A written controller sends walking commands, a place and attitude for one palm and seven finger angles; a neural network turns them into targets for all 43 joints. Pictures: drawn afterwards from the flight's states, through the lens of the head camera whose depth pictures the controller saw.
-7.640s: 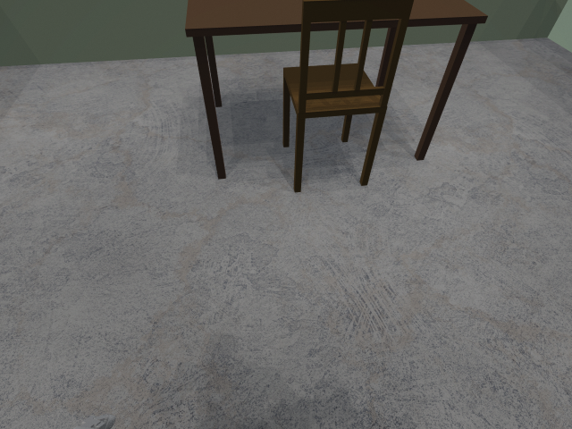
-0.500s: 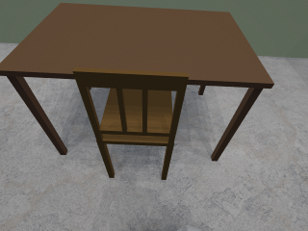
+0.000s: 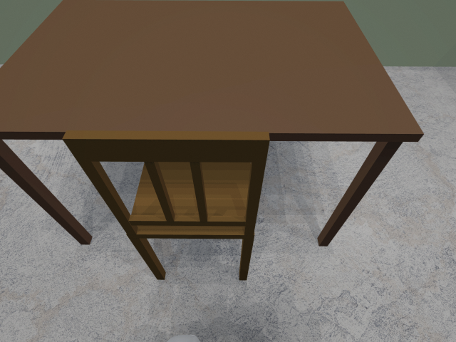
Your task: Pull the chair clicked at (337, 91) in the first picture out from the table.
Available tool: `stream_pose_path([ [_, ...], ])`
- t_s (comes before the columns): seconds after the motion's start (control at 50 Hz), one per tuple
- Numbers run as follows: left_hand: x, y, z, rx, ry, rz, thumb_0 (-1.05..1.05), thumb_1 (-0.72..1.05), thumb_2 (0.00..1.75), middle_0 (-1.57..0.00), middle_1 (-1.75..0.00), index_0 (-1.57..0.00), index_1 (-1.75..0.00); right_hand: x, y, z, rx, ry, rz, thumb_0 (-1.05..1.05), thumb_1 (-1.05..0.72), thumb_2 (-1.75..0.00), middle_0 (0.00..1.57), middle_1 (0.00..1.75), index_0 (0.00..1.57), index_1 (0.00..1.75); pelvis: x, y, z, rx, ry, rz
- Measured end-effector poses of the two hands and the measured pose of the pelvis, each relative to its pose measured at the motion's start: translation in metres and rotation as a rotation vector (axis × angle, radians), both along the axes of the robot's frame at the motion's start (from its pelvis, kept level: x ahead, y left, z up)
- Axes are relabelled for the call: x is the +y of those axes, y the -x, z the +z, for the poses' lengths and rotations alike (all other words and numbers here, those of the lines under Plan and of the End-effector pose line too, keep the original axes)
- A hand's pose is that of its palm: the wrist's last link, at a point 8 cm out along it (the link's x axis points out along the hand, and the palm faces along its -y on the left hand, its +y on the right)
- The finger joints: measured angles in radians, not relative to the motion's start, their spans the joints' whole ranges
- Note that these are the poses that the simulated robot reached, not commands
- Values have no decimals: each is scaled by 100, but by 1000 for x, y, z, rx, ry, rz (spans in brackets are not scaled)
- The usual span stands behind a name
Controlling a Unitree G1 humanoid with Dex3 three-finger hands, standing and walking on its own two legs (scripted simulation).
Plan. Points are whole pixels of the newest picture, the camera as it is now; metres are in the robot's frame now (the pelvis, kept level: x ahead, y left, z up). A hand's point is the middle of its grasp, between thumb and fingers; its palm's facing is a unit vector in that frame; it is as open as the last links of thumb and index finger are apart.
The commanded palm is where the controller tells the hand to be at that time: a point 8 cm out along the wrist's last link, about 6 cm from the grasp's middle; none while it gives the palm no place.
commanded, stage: come to a stop and stand still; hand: left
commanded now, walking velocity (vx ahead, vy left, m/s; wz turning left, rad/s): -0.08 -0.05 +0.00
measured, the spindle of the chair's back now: (162, 192) +0.44 +0.19 -0.09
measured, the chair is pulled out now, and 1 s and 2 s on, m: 0.00 0.00 0.00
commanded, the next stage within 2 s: look again from close up in 0.92 s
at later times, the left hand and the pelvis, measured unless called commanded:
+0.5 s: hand out of the picture -0.01 +0.20 -0.17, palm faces -0.01 -0.98 -0.21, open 7.4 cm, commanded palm none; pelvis -0.03 +0.02 +0.00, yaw -2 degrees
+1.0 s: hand out of the picture -0.05 +0.12 -0.17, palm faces +0.01 -0.99 -0.14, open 7.4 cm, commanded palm none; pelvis -0.03 -0.02 +0.00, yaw -1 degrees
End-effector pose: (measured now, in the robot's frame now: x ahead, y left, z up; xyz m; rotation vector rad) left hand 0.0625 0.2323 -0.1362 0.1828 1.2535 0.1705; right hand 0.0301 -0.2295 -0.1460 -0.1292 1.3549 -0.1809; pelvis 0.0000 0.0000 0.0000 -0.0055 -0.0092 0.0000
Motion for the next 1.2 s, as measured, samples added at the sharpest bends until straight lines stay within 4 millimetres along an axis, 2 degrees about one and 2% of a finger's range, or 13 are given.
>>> stream_pose_path([
  [0.06, 15, 7, -10, 21, 10, 14, 0, 92, 90, -20, -30, -20, -30, 5, -19, 4, -47, 30, 17, 0, -92, -90, 20, 30, 20, 30, 12, 0, -5, -5, 12, -1],
  [0.14, 32, 17, -19, 57, 24, 30, 0, 91, 90, -20, -30, -20, -30, 19, -30, 14, -94, 58, 42, 0, -92, -90, 20, 30, 20, 30, 24, 1, -5, -14, 3, -10],
  [0.22, 41, 30, -14, 80, 30, 40, 0, 91, 90, -20, -30, -20, -30, 32, -33, 24, -106, 65, 63, 0, -91, -90, 20, 30, 20, 30, 30, 4, 3, -2, 15, -9],
  [0.36, 41, 61, -8, 145, 32, 24, 0, 91, 90, -20, -30, -20, -30, 36, -27, 29, -136, 51, 40, 0, -92, -90, 20, 30, 20, 30, 32, 14, 9, 8, 20, -26],
  [0.46, 27, 74, -5, 155, 25, 0, 0, 91, 90, -20, -30, -20, -30, 25, 1, 21, -114, 28, 1, 0, -92, -90, 20, 30, 20, 30, 23, 26, 8, 4, 7, -30],
  [0.54, 10, 87, -5, 141, 11, -10, 0, 91, 90, -20, -30, -20, -30, 11, 34, 6, -62, 0, -34, 0, -92, -90, 20, 30, 20, 30, 10, 36, 3, -11, -15, -30],
  [0.64, -14, 102, -1, 150, 32, -13, 0, 90, 90, -20, -30, -20, -30, 1, 78, 0, 28, -22, -58, 0, -92, -90, 20, 30, 20, 30, -1, 40, 5, -25, -6, -23],
  [0.78, -41, 110, -6, 171, 72, -5, 0, 90, 90, -20, -30, -20, -30, 2, 133, 2, 169, -42, -84, 0, -91, -90, 20, 30, 20, 30, -15, 39, 5, -29, -7, -21],
  [0.88, -53, 113, -8, 190, 89, 7, 0, 90, 90, -20, -30, -20, -30, 9, 149, 4, 232, -60, -94, 0, -91, -90, 20, 30, 20, 30, -20, 36, 5, -21, -9, -17],
  [0.94, -58, 113, -8, 200, 94, 16, 0, 90, 90, -20, -30, -20, -30, 12, 148, 4, 242, -70, -94, 0, -91, -90, 20, 30, 20, 30, -22, 33, 5, -15, -9, -15],
  [1.02, -61, 112, -8, 211, 94, 27, 0, 90, 90, -20, -30, -20, -30, 15, 133, 3, 222, -79, -87, 0, -91, -90, 20, 30, 20, 30, -25, 27, 5, -10, -10, -14],
  [1.1, -58, 109, -9, 189, 83, -4, 0, 90, 90, -20, -30, -20, -30, 14, 100, -4, 141, -81, -60, 0, -91, -90, 20, 30, 20, 30, -19, 24, 0, 9, 21, -26],
  [1.2, -39, 89, -14, 149, 71, -9, 0, 90, 90, -20, -30, -20, -30, 7, 62, -4, 43, -22, -29, 3, -94, -90, 20, 30, 20, 30, -8, 13, -4, 6, 13, -24],
])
